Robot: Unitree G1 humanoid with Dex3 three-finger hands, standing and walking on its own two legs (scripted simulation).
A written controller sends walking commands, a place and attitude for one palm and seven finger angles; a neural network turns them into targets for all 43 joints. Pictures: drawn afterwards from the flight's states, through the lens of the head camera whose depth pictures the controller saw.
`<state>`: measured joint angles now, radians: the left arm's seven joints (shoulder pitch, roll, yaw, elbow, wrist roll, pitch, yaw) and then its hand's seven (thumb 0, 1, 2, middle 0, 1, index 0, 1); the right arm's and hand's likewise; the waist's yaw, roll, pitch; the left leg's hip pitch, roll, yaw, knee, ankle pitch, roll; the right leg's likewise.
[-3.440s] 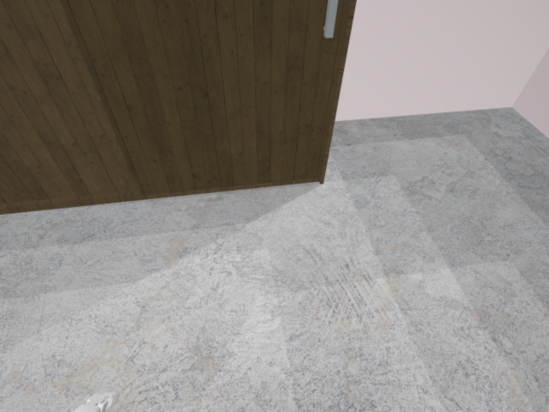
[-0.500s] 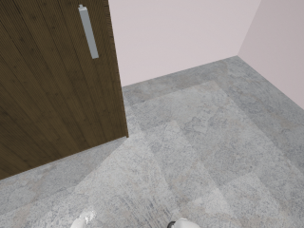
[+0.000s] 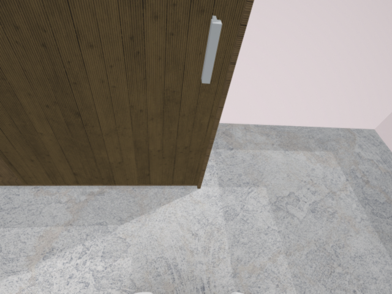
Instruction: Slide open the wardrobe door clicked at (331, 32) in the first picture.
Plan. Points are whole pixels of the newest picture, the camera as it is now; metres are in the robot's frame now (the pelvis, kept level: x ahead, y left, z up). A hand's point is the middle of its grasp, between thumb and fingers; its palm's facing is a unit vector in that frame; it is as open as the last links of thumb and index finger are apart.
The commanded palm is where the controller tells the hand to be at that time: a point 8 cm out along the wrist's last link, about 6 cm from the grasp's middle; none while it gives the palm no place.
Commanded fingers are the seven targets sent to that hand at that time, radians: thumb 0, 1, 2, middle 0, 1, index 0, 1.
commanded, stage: turn to face it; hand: right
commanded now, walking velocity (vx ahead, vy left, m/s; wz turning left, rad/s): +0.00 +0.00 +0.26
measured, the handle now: (209, 50) +0.74 +0.02 +0.12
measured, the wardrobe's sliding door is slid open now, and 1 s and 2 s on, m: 0.00 0.00 0.00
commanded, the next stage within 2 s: take the last steps up to it in 0.08 s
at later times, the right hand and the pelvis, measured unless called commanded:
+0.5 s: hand out of the picture +0.10 -0.19 -0.15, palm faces -0.08 +0.99 -0.15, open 7.4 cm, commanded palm none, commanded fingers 0.00 -0.90 -0.90 0.20 0.30 0.20 0.30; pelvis +0.04 -0.01 +0.02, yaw +7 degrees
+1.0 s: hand (234, 254) +0.25 -0.10 -0.15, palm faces -0.08 +0.97 -0.21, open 7.2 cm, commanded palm none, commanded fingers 0.00 -0.90 -0.90 0.20 0.30 0.20 0.30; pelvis +0.18 +0.07 +0.02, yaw +7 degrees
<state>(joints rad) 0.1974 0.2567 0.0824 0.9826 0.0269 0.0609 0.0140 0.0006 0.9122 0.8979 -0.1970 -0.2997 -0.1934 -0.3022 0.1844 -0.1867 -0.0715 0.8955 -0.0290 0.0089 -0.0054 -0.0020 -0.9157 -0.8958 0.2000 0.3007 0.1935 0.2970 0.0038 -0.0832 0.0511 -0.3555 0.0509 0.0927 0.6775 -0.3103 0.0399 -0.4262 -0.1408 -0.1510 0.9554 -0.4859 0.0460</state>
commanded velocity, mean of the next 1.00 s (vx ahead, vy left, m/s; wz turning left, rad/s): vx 0.21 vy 0.03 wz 0.08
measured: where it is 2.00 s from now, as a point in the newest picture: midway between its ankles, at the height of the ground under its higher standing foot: outside the picture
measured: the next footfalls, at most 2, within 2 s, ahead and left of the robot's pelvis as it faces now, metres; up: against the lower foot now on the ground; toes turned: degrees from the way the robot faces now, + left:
right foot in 0.34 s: +0.05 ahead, -0.12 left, +0.00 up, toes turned +0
left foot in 0.76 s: +0.21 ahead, +0.18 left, +0.00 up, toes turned +17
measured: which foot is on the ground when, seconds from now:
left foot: down 0.00-0.34, up 0.36-0.74, down 0.76-1.00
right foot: up 0.00-0.32, down 0.34-0.76, up 0.78-1.00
